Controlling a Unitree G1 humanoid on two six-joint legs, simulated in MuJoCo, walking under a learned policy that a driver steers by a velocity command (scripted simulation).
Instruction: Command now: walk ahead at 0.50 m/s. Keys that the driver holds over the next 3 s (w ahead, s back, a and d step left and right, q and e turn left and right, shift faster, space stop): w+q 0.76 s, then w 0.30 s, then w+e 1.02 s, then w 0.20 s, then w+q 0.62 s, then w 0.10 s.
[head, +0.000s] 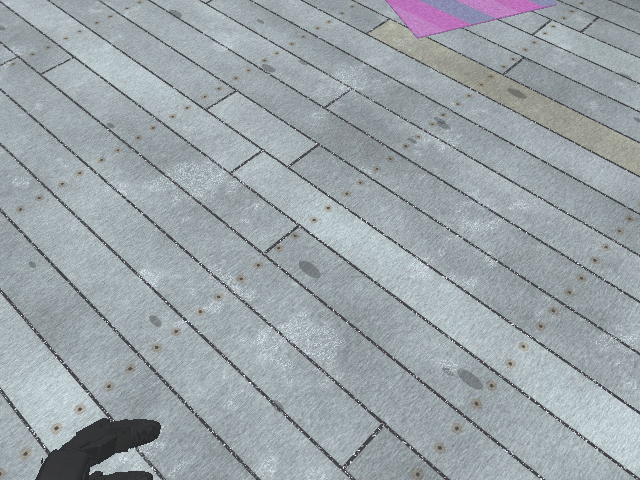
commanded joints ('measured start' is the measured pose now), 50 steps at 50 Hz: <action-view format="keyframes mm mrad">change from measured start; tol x16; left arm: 1 409 318 98 35 15 0 29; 8 177 96 46 68 21 -61 18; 28 326 71 36 128 28 -21 63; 45 -81 94 24 26 0 -74 18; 50 59 154 53 53 6 -90 14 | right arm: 1 66 -4 32 -95 -21 -32 7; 22 -392 -17 12 -232 -8 10 58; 28 38 -298 -103 -160 5 29 23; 35 -176 -100 -33 -242 -21 -11 16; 50 -42 -129 -33 -165 -14 10 -16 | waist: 1 168 -252 -428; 5 132 -66 -110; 19 152 -5 69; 26 -10 -68 -108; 29 -26 182 -423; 33 59 39 -90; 50 85 135 -58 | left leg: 1 -668 -88 -149 774 -146 55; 15 -704 49 -247 386 518 41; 22 -757 11 -136 190 416 107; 25 -551 -93 -46 199 265 167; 27 -79 -117 -128 97 324 245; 29 405 264 -1019 -111 96 508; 33 -78 125 -569 -163 499 357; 37 -258 73 -466 -221 572 355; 46 -178 84 -451 -154 379 262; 50 -100 86 -469 12 639 218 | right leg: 1 913 -397 673 -146 -119 -270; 8 346 -247 179 -393 35 -151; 21 582 -262 -153 -390 256 -77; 26 588 -235 -219 65 866 -10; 27 399 -195 -223 326 669 34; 28 -82 -16 -186 709 -237 109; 29 -239 79 68 868 -526 104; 43 10 -17 48 39 213 141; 50 143 17 28 -103 36 25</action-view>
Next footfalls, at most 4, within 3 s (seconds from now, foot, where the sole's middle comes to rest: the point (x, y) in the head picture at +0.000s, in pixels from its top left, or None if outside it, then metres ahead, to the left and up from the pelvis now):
0.54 left None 0.42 0.16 -0.76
1.02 right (275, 340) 0.76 0.08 -0.76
1.50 left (143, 300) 0.90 0.39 -0.76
2.00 right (237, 195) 1.21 0.17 -0.76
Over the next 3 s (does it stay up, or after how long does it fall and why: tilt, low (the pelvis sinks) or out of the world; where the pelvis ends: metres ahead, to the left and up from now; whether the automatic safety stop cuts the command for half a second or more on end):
stays up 1.62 0.27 0.02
